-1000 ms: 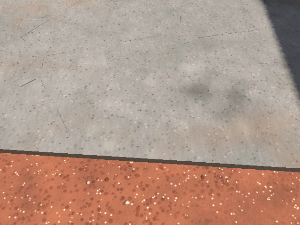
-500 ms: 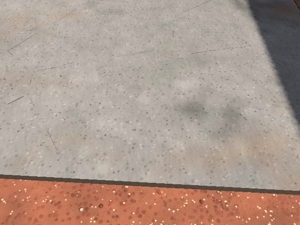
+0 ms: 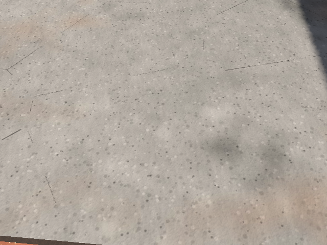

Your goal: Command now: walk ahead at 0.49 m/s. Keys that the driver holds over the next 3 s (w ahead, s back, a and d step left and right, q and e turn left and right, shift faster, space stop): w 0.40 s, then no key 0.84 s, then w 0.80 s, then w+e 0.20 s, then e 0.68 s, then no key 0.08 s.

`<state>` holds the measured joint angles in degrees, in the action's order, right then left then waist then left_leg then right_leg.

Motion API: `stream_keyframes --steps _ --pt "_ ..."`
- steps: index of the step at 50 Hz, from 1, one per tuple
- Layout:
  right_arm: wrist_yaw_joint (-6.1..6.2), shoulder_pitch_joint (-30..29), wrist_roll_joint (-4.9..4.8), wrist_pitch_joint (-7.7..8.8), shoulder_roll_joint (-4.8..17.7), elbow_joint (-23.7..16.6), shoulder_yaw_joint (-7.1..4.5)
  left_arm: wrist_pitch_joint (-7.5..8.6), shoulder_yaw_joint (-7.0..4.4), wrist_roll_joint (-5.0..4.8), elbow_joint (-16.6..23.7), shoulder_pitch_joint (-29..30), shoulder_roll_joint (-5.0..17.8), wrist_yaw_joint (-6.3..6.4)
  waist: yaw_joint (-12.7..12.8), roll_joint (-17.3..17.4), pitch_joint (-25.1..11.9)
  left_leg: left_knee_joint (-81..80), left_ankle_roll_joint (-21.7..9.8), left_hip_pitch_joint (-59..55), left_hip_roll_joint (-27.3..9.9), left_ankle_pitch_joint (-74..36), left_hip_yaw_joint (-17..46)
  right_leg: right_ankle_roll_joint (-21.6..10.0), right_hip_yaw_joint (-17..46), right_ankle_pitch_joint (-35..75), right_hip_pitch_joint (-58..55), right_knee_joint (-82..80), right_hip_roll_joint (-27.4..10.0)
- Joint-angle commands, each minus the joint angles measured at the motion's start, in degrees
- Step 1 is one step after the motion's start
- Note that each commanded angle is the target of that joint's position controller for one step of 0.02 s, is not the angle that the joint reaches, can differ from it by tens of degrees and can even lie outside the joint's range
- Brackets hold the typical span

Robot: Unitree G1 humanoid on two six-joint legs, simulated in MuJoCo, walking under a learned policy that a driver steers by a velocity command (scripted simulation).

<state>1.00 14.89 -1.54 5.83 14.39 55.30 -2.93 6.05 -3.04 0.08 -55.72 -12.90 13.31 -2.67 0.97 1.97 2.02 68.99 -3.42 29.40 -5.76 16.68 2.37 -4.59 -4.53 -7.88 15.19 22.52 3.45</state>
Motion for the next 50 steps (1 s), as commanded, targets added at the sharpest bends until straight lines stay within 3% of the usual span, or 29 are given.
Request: stream_keyframes --steps 1,4,8,12,15,17,18,19,20,21,22,23,24,26,27,29,31,34,36,39,40,41,42,43,44,46,50 --pt "0.48 5.63 0.46 -1.21 2.36 -1.45 -1.1 1.28 -0.7 0.18 1.98 0.89 5.62 0.6 -3.17 -5.68 -0.7 -3.78 0.64 3.48 -3.97 -4.79 1.33 -9.55 13.98 3.19 0.52 -16.43 -15.05" --pt "0.39 -2.74 1.19 -1.07 3.32 -4.37 -1.51 0.89 -0.99 0.12 0.98 -3.11 7.41 2.05 -1.29 -4.32 1.32 -14.29 2.37 11.01 -4.37 -13.8 0.96 -9.4 12.83 4.95 -3.2 -17.55 -15.29" --pt "-0.6 -11.37 0.93 -0.34 2.02 -6.69 -0.94 0.29 -1.06 -0.53 0.27 -7.17 8.42 2.93 1.36 -4.51 2.03 -29.29 2.77 9.4 -1.65 -23.6 -1.59 -7.29 8.84 6.4 -6.35 -17.6 -13.69" --pt "-1.94 -18.1 0.35 0.03 1.96 -8.98 -0.33 -0.58 -1.32 -1.04 -1.56 -11.81 8.84 3.13 3.58 -4.37 3.69 -36.31 2.39 10.36 0.0 -22.38 -2.36 -7.08 8.3 6.84 -13.65 -15.25 -15.88" --pt "-3.0 -19.38 0.17 0.59 3.15 -10.51 -0.43 -1.54 -1.88 -1.21 -2.21 -12.41 9.59 3.43 2.61 -5.12 3.44 -39.38 0.46 9.75 0.87 -16.49 -2.26 -6.09 8.97 11.75 -19.58 -11.21 -18.63" --pt "-3.15 -13.93 0.14 0.9 5.55 -9.53 -1.46 -2.09 -2.24 -1.13 -1.65 -10.33 10.57 3.49 -1.05 -6.89 -0.31 -40.52 -1.36 0.24 3.68 -12.68 -4.51 -4.69 7.98 26.66 -20.54 -4.66 -18.28" --pt "-2.92 -5.52 0.26 0.93 7.78 -6.98 -2.78 -2.41 -1.95 -0.99 -1.25 -9.09 9.91 3.43 -5.39 -6.6 -5.28 -41.37 -2.9 -11.11 5.77 -13.09 -6.18 -3.31 5.73 34.85 -18.6 5.11 -15.55" --pt "-2.42 5.69 0.8 0.86 11.64 -4.19 -4.17 -2.42 -1.04 -0.34 -0.08 -8.95 8.04 3.38 -9.49 -3.79 -13.52 -39.22 -6.09 -29.07 -0.08 -13.62 0.28 -1.35 3.39 27.66 -8.63 20.66 -12.42" --pt "-2.29 12.91 1.67 0.49 17.67 -2.5 -5.64 -1.22 1.14 -0.01 0.67 -16.0 0.65 2.65 -7.15 10.53 -22.47 -42.91 -15.77 -52.28 -15.15 -5.27 27.55 3.14 1.86 -0.56 15.72 44.32 -2.09" --pt "-2.41 12.12 1.71 0.39 12.98 -2.62 -4.07 0.38 0.79 -1.06 -0.34 -14.94 2.92 2.41 -7.54 11.46 -25.5 -51.19 -17.27 -53.65 -17.97 -7.37 40.58 3.02 10.68 -24.53 23.18 53.06 -0.05" --pt "-2.31 6.14 1.49 0.48 9.72 -3.66 -2.91 1.25 -0.53 -2.47 1.12 -9.63 8.01 2.32 -6.53 8.3 -16.28 -50.38 -13.88 -45.65 -16.03 -16.12 30.19 2.3 11.28 -22.67 26.93 56.54 -3.47" --pt "-2.27 0.28 1.69 0.44 7.48 -5.24 -2.1 1.38 -0.6 -2.45 1.76 -6.47 8.35 2.67 -4.54 3.52 -11.45 -50.05 -12.09 -36.19 -13.94 -28.26 20.18 2.41 9.52 -18.21 24.89 54.8 -6.54" --pt "-2.6 -3.3 1.85 0.45 5.4 -5.57 -1.44 0.88 -0.99 -1.58 1.66 -4.9 7.76 3.22 -2.65 0.02 -7.75 -51.0 -10.73 -27.95 -11.14 -36.81 12.99 2.96 8.34 -15.81 21.95 50.79 -8.32" --pt "-2.92 -4.69 2.59 0.64 3.38 -4.61 -0.78 -1.11 -1.24 -1.03 0.98 -7.31 5.28 3.81 0.55 2.02 -6.09 -53.56 -9.15 -19.34 -7.87 -42.29 6.13 3.32 7.86 -12.72 14.61 45.1 -9.9" --pt "-2.81 -4.24 2.88 0.78 3.68 -3.88 -0.75 -1.84 -1.05 -0.86 0.57 -8.53 3.62 3.96 1.37 2.11 -6.02 -54.21 -9.73 -17.17 -7.26 -46.19 4.03 3.76 7.27 -11.39 12.69 43.05 -9.58" --pt "-2.02 -4.41 3.1 0.79 5.22 -2.93 -0.87 -2.5 -1.01 -0.37 1.4 -7.33 2.95 4.24 2.52 2.42 -5.83 -54.73 -10.33 -15.7 -6.38 -51.09 0.72 4.66 6.89 -7.31 12.23 36.06 -9.32" --pt "-1.14 -5.31 2.77 0.2 6.04 -2.65 -0.88 -2.75 -0.68 0.0 2.53 -3.56 2.64 4.27 2.08 2.59 -6.23 -54.6 -9.29 -15.61 -4.88 -50.79 -2.3 5.19 6.16 -1.63 10.58 26.06 -9.13" --pt "-0.55 -2.88 2.39 -0.71 7.31 -1.13 -1.0 -3.21 -0.58 -0.22 3.36 1.36 3.16 4.03 -0.24 2.91 -7.19 -54.52 -8.54 -17.76 -4.77 -46.15 -2.79 5.48 5.32 4.91 7.56 17.13 -7.75" --pt "-0.47 -2.16 2.16 -1.29 6.99 -0.04 -0.88 -3.58 -0.76 -0.28 3.67 3.29 3.97 3.99 -0.88 2.97 -6.32 -53.91 -8.54 -18.97 -5.58 -41.17 -1.57 5.12 5.78 4.59 6.88 13.93 -7.48" --pt "-0.24 -3.43 1.12 -2.13 6.0 0.81 -0.62 -3.49 -1.16 0.42 3.31 3.24 4.65 3.86 0.66 2.08 -5.07 -49.53 -6.73 -19.14 -5.14 -31.34 -0.1 3.14 5.21 5.79 2.74 5.75 -6.58" --pt "-0.22 -1.59 0.93 -2.22 5.05 1.47 -0.38 -3.34 -1.58 0.9 2.77 2.36 5.96 3.94 0.84 0.08 -5.23 -47.05 -4.36 -18.79 -2.83 -25.88 -0.15 2.05 6.08 13.98 -1.06 1.04 -7.08" --pt "-0.09 0.63 1.9 -2.09 3.87 1.62 -0.08 -3.24 -2.18 1.12 2.4 1.05 8.69 4.25 -0.48 -3.36 -7.03 -43.39 -1.83 -17.02 0.45 -18.28 -1.73 0.8 9.86 29.77 -6.56 1.81 -11.05" --pt "-0.16 8.65 2.57 -1.95 1.9 3.36 0.11 -3.59 -2.25 0.91 2.26 2.55 10.09 4.54 -5.76 -10.15 -9.36 -42.71 0.57 -11.53 4.04 -4.42 -3.24 -3.76 13.13 35.73 -13.55 5.34 -15.04" --pt "0.31 7.67 2.54 -2.46 1.16 3.79 0.43 -4.02 -1.52 0.33 1.79 2.87 6.01 4.3 -4.21 -11.54 -9.61 -42.19 2.15 -11.65 4.71 1.74 -4.25 -5.87 14.69 29.37 -12.14 4.59 -15.69" --pt "0.61 5.18 2.21 -3.29 2.37 3.31 0.26 -4.3 -1.26 -0.05 1.69 4.28 4.53 3.93 -3.77 -10.16 -7.93 -43.5 2.62 -12.58 4.61 1.31 -4.1 -5.17 14.94 20.8 -8.84 3.36 -14.46" --pt "1.19 2.01 1.8 -4.88 4.37 3.24 -0.23 -4.41 -1.27 -0.03 2.47 7.58 4.83 3.53 -3.13 -7.2 -5.29 -44.68 2.37 -14.0 4.43 -1.01 -4.07 -2.36 12.07 14.85 -4.59 3.24 -11.17" --pt "1.16 2.27 1.82 -5.55 3.84 4.29 -0.19 -3.94 -1.5 -0.33 0.6 6.4 5.06 3.66 -2.43 -4.96 -6.65 -44.74 2.11 -16.61 3.4 -7.09 -3.43 -1.43 9.45 20.5 -6.36 5.81 -9.08"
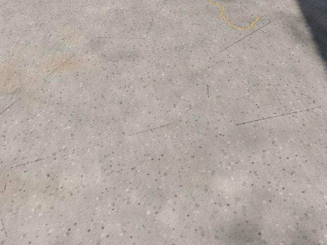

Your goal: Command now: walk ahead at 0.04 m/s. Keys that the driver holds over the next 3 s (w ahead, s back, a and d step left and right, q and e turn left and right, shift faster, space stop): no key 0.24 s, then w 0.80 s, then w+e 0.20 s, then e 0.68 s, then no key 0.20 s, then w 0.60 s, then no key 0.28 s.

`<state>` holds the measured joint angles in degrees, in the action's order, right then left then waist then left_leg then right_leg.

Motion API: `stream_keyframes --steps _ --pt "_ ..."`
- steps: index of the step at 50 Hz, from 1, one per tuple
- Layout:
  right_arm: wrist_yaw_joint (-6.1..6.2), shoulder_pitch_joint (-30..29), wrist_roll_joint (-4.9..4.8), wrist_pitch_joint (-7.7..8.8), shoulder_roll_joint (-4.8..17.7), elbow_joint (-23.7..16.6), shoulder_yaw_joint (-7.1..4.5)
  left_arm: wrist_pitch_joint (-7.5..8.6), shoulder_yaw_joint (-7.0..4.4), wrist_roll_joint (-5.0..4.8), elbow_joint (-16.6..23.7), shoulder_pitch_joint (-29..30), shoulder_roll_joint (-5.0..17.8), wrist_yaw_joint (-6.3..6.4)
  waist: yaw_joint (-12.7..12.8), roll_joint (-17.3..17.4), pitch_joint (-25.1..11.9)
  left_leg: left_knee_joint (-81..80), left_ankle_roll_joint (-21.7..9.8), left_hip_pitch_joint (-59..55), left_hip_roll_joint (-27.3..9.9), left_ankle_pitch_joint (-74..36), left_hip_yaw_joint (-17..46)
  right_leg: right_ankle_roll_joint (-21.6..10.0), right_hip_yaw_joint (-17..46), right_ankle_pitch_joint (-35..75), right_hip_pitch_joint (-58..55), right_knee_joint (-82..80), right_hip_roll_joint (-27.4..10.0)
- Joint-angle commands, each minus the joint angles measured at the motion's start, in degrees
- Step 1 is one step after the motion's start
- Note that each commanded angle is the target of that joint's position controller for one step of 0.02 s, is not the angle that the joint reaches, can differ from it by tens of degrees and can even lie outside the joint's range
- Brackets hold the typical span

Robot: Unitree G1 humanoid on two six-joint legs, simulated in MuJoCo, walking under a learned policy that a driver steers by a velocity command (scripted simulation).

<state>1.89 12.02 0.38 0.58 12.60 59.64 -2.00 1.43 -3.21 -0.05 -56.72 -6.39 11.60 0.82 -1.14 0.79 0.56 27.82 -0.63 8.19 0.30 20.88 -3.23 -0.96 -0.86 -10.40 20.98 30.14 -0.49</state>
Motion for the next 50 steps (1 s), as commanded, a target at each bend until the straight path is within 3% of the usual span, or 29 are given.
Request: stream_keyframes --steps 1,12,13,14,16,18,19,20,21,23,24,25,26,27,28,29,30,32,34,36,40,46,48,49,50 --pt "0.23 5.0 -0.16 -0.2 5.53 0.2 -1.13 0.61 -1.33 -0.22 1.29 -0.15 6.69 0.29 -0.1 -3.11 -5.49 -3.35 -0.58 4.48 -2.76 -12.54 2.15 -5.2 5.53 24.31 -12.87 -1.23 -5.0" --pt "0.5 6.6 -0.05 -0.49 4.02 2.82 -0.75 -1.13 -1.38 -0.25 -0.61 2.01 6.08 0.78 0.22 -0.84 -1.8 -3.99 -0.26 5.95 -3.07 -8.9 1.86 -4.64 4.16 16.29 -12.27 -1.69 -3.45" --pt "0.5 8.04 -0.07 -0.47 3.4 3.57 -0.62 -1.3 -1.26 -0.25 -1.37 1.12 5.46 0.79 0.08 -0.91 -2.49 -4.89 -0.55 5.83 -2.85 -3.0 1.58 -4.39 3.61 8.92 -12.64 -2.14 -2.77" --pt "0.56 8.46 -0.37 -0.5 3.84 3.82 -0.76 -1.53 -1.44 -0.59 -1.63 0.96 5.77 0.86 0.23 -0.33 -0.87 -5.68 -1.42 7.35 -2.87 4.69 1.94 -4.18 2.8 -1.88 -11.47 -1.94 -1.64" --pt "0.86 7.93 -1.01 -0.1 5.82 2.82 -1.31 -1.31 -1.75 -0.89 -1.32 1.55 6.45 0.97 0.18 2.31 4.02 -8.09 -4.62 9.7 -5.29 17.64 5.84 -3.72 0.86 -20.76 -4.92 -0.06 0.8" --pt "0.93 11.81 -1.54 1.33 7.91 3.07 -1.95 0.45 -1.54 -1.29 0.27 5.24 5.26 0.44 -1.76 5.76 8.45 -14.1 -8.79 5.94 -12.15 22.93 15.58 -2.76 -1.87 -18.09 4.37 6.46 2.31" --pt "0.94 11.44 -1.79 2.17 9.81 3.08 -2.6 1.5 -1.38 -1.58 0.9 6.42 4.44 -0.11 -1.51 8.75 10.83 -16.73 -11.1 3.76 -17.45 21.34 21.56 -2.78 -3.26 -12.26 8.54 11.11 1.76" --pt "0.9 10.83 -1.7 2.95 9.74 2.95 -2.76 2.35 -1.37 -1.44 1.22 6.65 4.43 -0.59 -1.15 9.04 11.88 -16.25 -12.24 2.16 -20.21 15.84 23.63 -3.27 -2.06 -11.09 11.2 13.64 -0.18" --pt "0.7 10.72 -1.65 3.55 8.87 2.78 -2.67 2.99 -1.41 -1.5 1.26 6.04 4.39 -1.0 -0.54 8.46 11.6 -14.66 -12.19 0.08 -20.59 9.1 22.83 -3.75 -1.82 -12.11 12.36 13.85 -1.04" --pt "-0.06 8.98 -2.14 3.88 7.94 2.02 -2.52 3.66 -1.53 -2.05 -0.04 1.71 3.8 -1.62 2.12 6.86 9.97 -10.64 -9.7 1.62 -17.57 1.8 16.87 -4.56 -3.68 -12.14 4.23 5.94 -0.38" --pt "-0.41 6.94 -2.08 3.86 7.91 1.17 -2.42 3.67 -2.25 -2.18 -2.14 -3.81 4.62 -1.65 4.84 5.96 7.73 -6.77 -7.71 6.7 -13.97 -4.05 12.52 -4.93 -5.02 -9.4 -7.22 1.48 1.86" --pt "-0.61 4.93 -1.85 4.08 7.84 0.13 -2.32 3.6 -3.64 -1.95 -4.44 -10.98 7.62 -1.61 7.85 2.6 4.44 2.98 -5.46 11.92 -9.87 -14.97 7.64 -6.07 -0.75 -5.98 -17.63 -0.81 0.65" --pt "-0.51 4.65 -1.72 4.63 4.53 -2.03 -1.51 3.74 -5.28 -1.84 -5.87 -18.37 13.61 -1.55 9.25 -11.8 0.78 23.7 -0.54 24.0 -1.2 -14.34 -1.53 -12.37 20.38 -10.1 -28.16 -9.94 -10.17" --pt "-0.45 3.49 -1.68 5.42 2.91 -3.57 -1.05 4.21 -4.31 -1.14 -6.97 -23.79 12.81 -2.33 10.3 -17.21 -4.0 39.87 0.02 32.52 2.26 10.82 3.9 -18.4 42.22 -11.07 -33.65 -19.82 -20.82" --pt "-0.92 1.84 -3.08 5.87 4.83 -4.3 -1.83 4.94 -2.61 -0.6 -5.93 -18.45 9.26 -2.24 6.9 -10.01 -0.56 47.43 -1.92 37.09 -1.52 9.47 8.79 -16.98 39.8 -12.76 -29.87 -18.74 -22.12" --pt "-1.33 1.61 -3.52 5.97 5.17 -4.24 -1.97 5.24 -1.69 -0.62 -4.21 -13.45 7.12 -2.34 4.87 -6.61 1.64 48.15 -3.58 37.2 -4.24 3.98 8.42 -14.57 31.84 -11.73 -25.56 -18.73 -19.77" --pt "-1.29 1.58 -3.22 5.99 4.96 -3.91 -2.28 5.33 -1.06 -0.52 -3.26 -10.67 6.31 -2.47 3.45 -3.83 2.85 45.18 -4.44 36.44 -6.43 -1.5 7.77 -12.64 25.27 -9.93 -22.15 -19.86 -17.37" --pt "-1.11 2.47 -2.41 5.17 5.24 -3.45 -3.16 5.01 -0.2 -0.08 -2.96 -9.81 5.03 -2.3 1.64 -4.44 3.38 38.51 -4.09 31.18 -8.63 -6.98 6.66 -9.84 15.79 -3.21 -17.24 -21.77 -13.13" --pt "-1.21 1.33 -2.05 4.38 4.39 -3.77 -3.41 4.73 -0.09 0.2 -3.69 -12.87 5.95 -1.52 1.7 -4.41 3.55 34.15 -2.54 30.75 -8.51 -9.88 4.85 -9.9 11.61 2.59 -16.77 -23.02 -11.72" --pt "-1.19 -3.12 -1.64 3.99 3.7 -5.55 -3.37 4.6 -0.28 0.3 -3.91 -14.92 7.84 -0.66 2.34 -3.55 4.49 28.14 -0.94 33.54 -8.44 -13.23 4.27 -10.55 10.25 5.89 -17.26 -24.04 -12.08" --pt "-1.87 -12.01 -1.65 4.01 2.72 -8.7 -2.6 4.19 -0.56 0.18 -3.41 -16.57 9.01 0.16 4.11 -4.62 5.88 14.1 0.34 32.59 -6.93 -21.14 3.08 -10.13 6.73 6.82 -16.57 -25.42 -11.55" --pt "-3.79 -19.55 -2.16 4.71 3.6 -11.82 -1.77 3.45 -1.32 -0.89 -4.51 -20.09 9.23 0.23 5.05 -4.73 8.03 5.12 -1.75 31.18 -5.47 -21.1 2.42 -9.47 4.02 9.47 -22.69 -22.95 -14.43" --pt "-4.28 -18.12 -2.24 5.05 5.19 -12.17 -2.19 3.1 -1.84 -1.02 -4.24 -18.96 10.26 0.24 3.13 -5.66 6.45 3.13 -3.39 26.68 -4.2 -17.75 1.65 -8.51 3.4 16.84 -24.93 -19.51 -15.43" --pt "-4.29 -14.95 -2.18 5.19 6.71 -11.64 -2.88 2.92 -2.1 -0.98 -3.89 -17.89 11.04 0.23 1.01 -6.78 3.88 2.93 -4.37 20.91 -2.41 -16.34 0.31 -7.85 2.65 27.14 -25.36 -15.42 -15.27" --pt "-4.12 -7.56 -2.09 5.2 8.67 -9.58 -4.08 2.58 -2.08 -0.89 -3.57 -16.69 11.07 0.23 -3.09 -7.12 -0.68 2.69 -5.71 11.01 -0.18 -15.85 -1.38 -6.62 0.64 37.13 -24.18 -6.48 -13.42"
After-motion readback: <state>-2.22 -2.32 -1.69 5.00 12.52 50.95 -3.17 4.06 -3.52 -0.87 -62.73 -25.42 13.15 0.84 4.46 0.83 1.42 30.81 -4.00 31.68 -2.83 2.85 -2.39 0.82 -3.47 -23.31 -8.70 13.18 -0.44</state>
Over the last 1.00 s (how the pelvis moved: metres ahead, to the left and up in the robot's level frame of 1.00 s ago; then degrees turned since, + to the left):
0.44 0.04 -0.01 0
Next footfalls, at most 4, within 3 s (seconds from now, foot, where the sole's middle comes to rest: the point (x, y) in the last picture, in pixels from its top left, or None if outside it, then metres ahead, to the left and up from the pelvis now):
1.02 left None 0.45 0.13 -0.77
1.56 right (193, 203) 0.67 -0.09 -0.77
2.04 left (145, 189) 0.74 0.12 -0.77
2.42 right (198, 214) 0.62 -0.11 -0.77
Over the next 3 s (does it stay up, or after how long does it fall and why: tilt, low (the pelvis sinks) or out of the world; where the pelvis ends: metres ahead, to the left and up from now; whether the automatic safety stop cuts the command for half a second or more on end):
stays up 0.88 -0.07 0.00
